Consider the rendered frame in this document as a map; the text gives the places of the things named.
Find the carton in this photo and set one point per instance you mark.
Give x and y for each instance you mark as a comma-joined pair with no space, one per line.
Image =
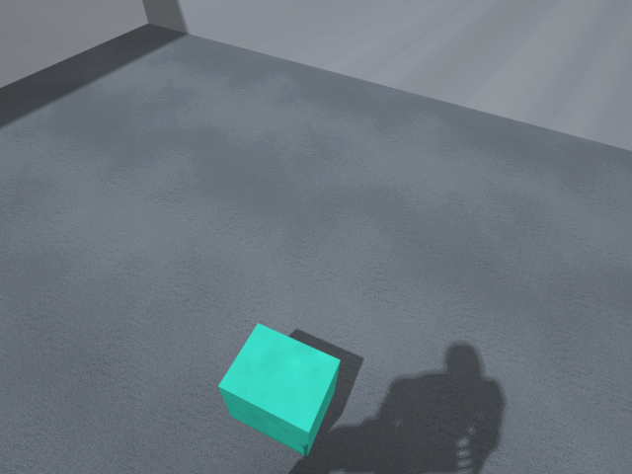
280,387

